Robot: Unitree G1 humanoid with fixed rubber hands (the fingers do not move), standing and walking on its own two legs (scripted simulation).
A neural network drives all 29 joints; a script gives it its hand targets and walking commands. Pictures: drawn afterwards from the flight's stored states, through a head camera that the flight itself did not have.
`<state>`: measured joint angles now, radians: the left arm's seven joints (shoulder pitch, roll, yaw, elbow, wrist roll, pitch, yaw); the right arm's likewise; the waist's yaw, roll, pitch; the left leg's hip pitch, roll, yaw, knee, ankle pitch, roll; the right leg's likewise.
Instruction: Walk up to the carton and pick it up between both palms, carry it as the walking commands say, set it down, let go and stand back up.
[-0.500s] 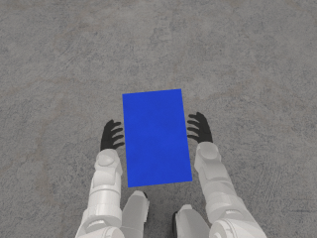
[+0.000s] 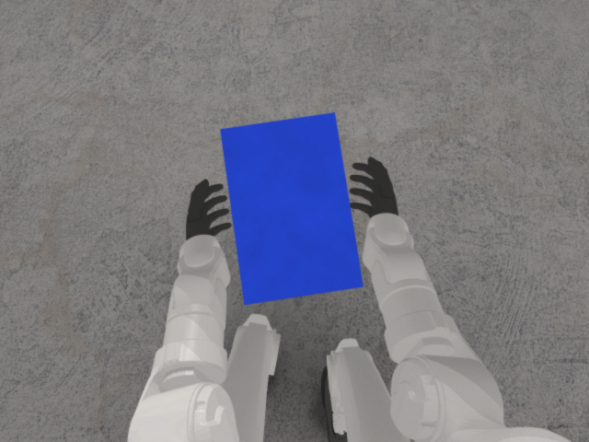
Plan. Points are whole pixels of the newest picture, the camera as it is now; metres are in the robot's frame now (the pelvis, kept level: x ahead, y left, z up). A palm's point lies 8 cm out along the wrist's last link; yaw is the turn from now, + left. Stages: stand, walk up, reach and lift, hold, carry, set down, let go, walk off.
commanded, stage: set down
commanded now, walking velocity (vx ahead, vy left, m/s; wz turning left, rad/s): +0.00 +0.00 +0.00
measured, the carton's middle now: (291, 211) +0.44 +0.06 -0.16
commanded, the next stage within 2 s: none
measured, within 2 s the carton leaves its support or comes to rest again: neither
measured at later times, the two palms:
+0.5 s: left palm (214, 234) +0.39 +0.18 -0.17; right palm (366, 216) +0.44 -0.06 -0.15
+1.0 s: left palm (221, 237) +0.40 +0.19 -0.25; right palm (354, 220) +0.46 -0.06 -0.23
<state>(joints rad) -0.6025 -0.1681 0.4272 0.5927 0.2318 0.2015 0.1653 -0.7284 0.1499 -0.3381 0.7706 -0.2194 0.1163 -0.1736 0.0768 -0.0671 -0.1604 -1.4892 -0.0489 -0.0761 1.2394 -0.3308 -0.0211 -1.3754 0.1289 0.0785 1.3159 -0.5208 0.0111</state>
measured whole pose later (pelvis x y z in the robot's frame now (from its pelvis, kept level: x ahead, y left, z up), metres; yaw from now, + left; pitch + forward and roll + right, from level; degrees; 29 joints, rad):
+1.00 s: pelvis -0.03 -0.01 -0.14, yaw -2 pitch +42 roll -2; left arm -0.94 -0.05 0.49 0.68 0.21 0.26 0.15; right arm -1.08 0.07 -0.34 0.84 -0.20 0.19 -0.24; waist 0.11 -0.07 -0.08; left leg -2.05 -0.04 -0.08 1.72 -0.41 -0.05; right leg -1.94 0.19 0.04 1.82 -0.62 0.02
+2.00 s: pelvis -0.06 -0.01 -0.24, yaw -3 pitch +30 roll +0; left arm -1.40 0.20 0.34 0.94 0.01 0.25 0.10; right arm -1.50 -0.17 -0.23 1.03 -0.04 0.20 -0.19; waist 0.16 -0.05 0.49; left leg -2.16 -0.04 -0.07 2.05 -0.41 -0.06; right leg -2.06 0.23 0.02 2.17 -0.65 0.05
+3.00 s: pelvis -0.04 +0.00 -0.25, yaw -4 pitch +39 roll +1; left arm -1.38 0.24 0.39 1.11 0.04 0.15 0.01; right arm -1.46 -0.16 -0.17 1.13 -0.09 0.14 -0.12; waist 0.16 -0.06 0.35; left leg -2.28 0.02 -0.02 2.07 -0.46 -0.03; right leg -2.20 0.20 0.03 2.19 -0.67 0.04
